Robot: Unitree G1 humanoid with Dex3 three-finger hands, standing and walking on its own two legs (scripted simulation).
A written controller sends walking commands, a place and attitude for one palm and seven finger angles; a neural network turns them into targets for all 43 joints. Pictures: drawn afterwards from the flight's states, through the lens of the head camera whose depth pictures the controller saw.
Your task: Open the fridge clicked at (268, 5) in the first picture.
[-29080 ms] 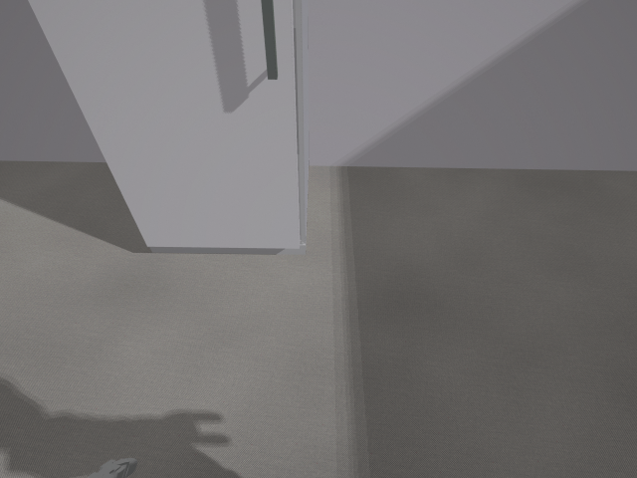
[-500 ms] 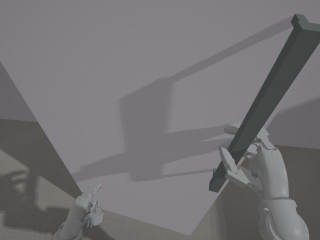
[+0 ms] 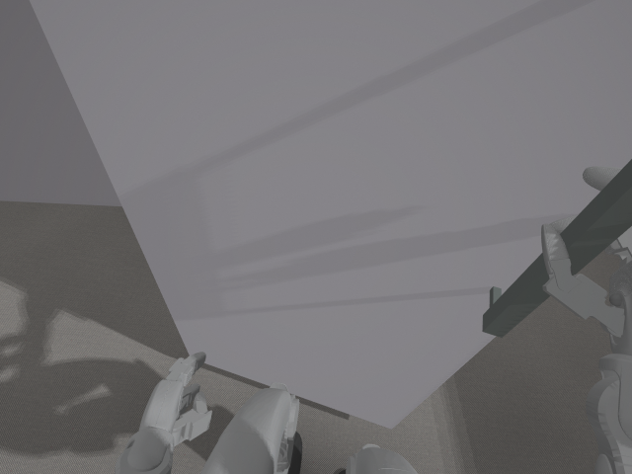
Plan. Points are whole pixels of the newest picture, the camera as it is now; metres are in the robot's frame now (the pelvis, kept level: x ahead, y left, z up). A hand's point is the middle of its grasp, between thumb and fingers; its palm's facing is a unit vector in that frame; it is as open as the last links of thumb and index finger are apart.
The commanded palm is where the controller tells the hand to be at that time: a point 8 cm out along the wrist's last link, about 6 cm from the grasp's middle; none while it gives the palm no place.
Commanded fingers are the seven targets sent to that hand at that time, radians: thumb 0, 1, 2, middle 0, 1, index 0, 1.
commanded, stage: walk backward, drawing the door open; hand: right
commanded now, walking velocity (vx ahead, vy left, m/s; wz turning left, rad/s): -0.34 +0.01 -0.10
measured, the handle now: (606, 195) +0.31 -0.18 +0.27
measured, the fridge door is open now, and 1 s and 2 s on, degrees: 18 56 71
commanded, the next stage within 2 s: stop walking and hold the door back in 1.38 s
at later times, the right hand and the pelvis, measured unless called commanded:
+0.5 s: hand out of the picture +0.11 -0.08 +0.22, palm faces +0.43 +0.85 -0.31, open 8.2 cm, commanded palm +0.05 -0.12 +0.23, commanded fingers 0.00 -0.90 -0.90 0.45 1.40 0.45 1.40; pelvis -0.15 +0.15 +0.02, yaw -9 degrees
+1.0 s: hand out of the picture -0.03 +0.06 +0.22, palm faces +0.58 +0.76 -0.31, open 8.2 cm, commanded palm -0.09 +0.03 +0.22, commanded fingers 0.00 -0.90 -0.90 0.45 1.40 0.45 1.40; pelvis -0.22 +0.32 +0.03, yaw -30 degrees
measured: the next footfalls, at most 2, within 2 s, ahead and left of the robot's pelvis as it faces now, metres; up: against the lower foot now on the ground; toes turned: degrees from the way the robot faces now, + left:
left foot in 0.18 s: -0.04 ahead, +0.24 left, +0.00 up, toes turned -1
right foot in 0.42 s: -0.07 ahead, +0.01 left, +0.00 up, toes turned -10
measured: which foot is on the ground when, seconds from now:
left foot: up 0.00-0.16, down 0.18-0.42, up 0.44-0.66, down 0.68-1.00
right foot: down 0.00-0.18, up 0.20-0.40, down 0.42-0.68, up 0.70-0.98, down 1.00-1.00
